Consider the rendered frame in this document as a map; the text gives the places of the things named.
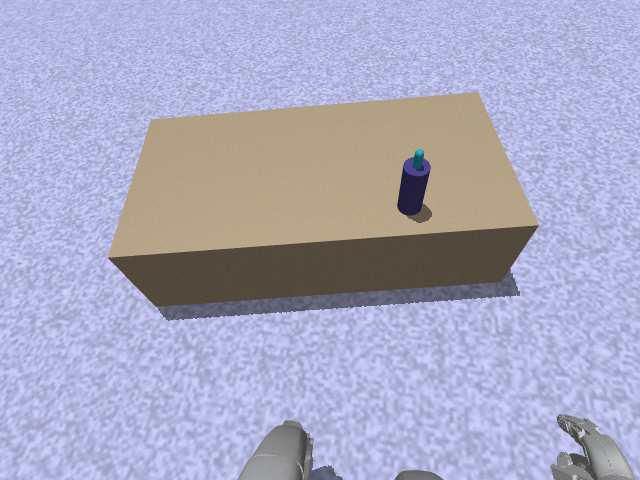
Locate right robot hand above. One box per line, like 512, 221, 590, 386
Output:
550, 414, 636, 480

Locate bottle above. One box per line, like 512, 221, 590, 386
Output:
397, 150, 431, 216

